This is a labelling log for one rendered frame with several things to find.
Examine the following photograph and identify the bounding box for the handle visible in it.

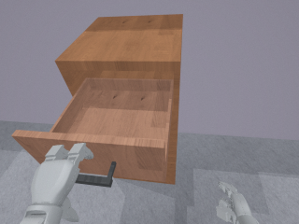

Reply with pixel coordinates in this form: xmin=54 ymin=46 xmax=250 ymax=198
xmin=75 ymin=161 xmax=117 ymax=188

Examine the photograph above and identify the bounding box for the cabinet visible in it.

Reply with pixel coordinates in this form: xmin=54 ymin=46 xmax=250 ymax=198
xmin=55 ymin=14 xmax=183 ymax=185

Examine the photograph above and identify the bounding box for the right robot hand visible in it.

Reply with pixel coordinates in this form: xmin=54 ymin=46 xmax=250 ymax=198
xmin=216 ymin=181 xmax=252 ymax=224

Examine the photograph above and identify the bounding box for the right robot forearm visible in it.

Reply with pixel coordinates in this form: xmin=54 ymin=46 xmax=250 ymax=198
xmin=235 ymin=215 xmax=259 ymax=224

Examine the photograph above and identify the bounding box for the left robot hand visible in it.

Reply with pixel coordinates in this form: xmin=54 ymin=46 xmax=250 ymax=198
xmin=31 ymin=143 xmax=94 ymax=222

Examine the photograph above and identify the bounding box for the left robot forearm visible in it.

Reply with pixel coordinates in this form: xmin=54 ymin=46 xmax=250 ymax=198
xmin=20 ymin=203 xmax=64 ymax=224

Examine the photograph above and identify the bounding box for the drawer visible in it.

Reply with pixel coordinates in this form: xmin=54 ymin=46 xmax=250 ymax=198
xmin=11 ymin=77 xmax=174 ymax=182

